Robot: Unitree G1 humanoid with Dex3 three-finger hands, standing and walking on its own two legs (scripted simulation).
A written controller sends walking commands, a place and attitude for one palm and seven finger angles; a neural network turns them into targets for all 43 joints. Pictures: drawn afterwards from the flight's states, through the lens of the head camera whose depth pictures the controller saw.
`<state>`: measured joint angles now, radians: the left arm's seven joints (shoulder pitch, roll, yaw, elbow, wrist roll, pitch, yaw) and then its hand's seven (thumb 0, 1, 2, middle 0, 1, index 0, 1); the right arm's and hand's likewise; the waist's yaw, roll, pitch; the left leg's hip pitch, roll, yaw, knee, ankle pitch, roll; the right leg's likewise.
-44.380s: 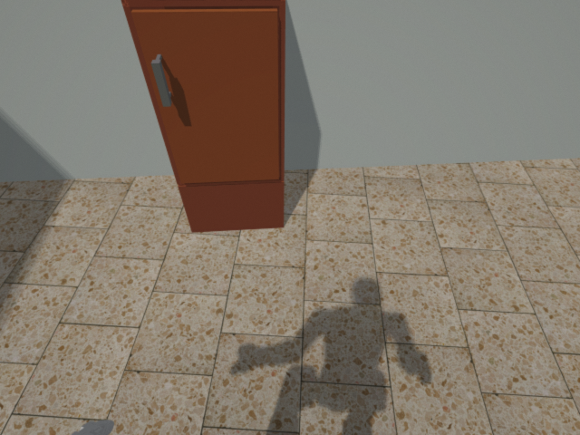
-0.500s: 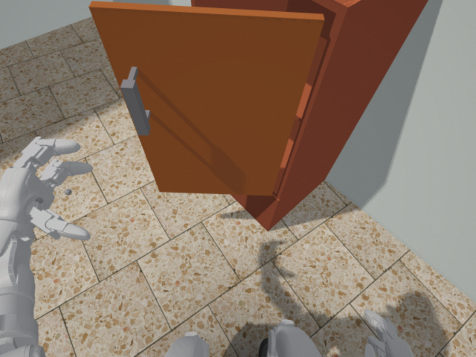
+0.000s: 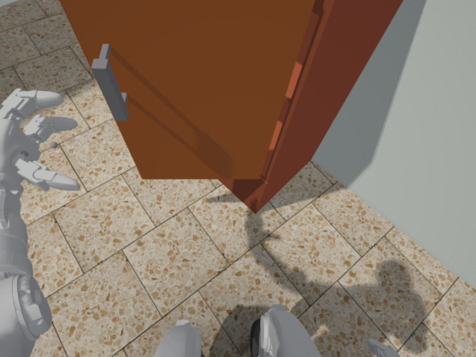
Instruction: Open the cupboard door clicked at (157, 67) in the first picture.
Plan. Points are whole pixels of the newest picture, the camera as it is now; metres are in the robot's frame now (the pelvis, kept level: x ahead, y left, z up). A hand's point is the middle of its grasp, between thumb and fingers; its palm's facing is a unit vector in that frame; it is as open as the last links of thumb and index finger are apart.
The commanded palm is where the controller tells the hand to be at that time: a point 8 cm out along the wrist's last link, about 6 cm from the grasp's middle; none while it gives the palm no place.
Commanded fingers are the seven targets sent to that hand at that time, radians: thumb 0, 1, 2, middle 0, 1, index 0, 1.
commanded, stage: move the hooked fingers beside the handle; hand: left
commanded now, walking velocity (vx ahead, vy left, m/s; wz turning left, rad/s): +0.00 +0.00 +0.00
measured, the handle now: (113, 84) +0.57 +0.23 +0.05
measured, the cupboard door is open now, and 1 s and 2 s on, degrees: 47 47 46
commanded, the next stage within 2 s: slide the fingers in behind the handle in 1.46 s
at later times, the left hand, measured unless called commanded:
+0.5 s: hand (70, 107) +0.50 +0.28 +0.06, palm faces +0.01 -1.00 -0.03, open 14.0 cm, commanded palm +0.49 +0.32 +0.06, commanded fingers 0.00 -0.50 0.30 -0.30 -1.20 -0.30 -1.20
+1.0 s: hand (71, 100) +0.52 +0.29 +0.06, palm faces +0.02 -1.00 -0.03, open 14.0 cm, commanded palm +0.50 +0.32 +0.05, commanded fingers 0.00 -0.50 0.30 -0.30 -1.20 -0.30 -1.20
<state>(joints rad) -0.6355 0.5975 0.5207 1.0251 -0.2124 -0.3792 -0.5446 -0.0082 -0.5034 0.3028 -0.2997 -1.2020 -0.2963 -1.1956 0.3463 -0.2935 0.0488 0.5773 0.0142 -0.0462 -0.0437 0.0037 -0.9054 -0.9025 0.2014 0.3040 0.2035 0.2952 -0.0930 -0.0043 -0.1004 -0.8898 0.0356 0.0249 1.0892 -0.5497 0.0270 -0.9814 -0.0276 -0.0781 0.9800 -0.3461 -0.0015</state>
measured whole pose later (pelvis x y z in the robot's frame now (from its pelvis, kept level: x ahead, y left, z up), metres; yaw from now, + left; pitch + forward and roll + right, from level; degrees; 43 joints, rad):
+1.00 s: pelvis +0.01 +0.01 -0.01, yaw -2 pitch +26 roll -5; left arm -0.89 0.76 0.58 1.16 -0.09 -0.35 -0.48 -0.01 -0.50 0.30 -0.30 -1.20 -0.30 -1.20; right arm 0.41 -0.28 0.07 0.56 -0.02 0.10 0.00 0.00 -0.91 -0.90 0.20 0.30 0.20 0.30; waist -0.20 0.02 -0.09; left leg -1.03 0.06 0.01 1.14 -0.58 0.04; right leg -1.09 0.00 -0.09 0.97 -0.34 0.01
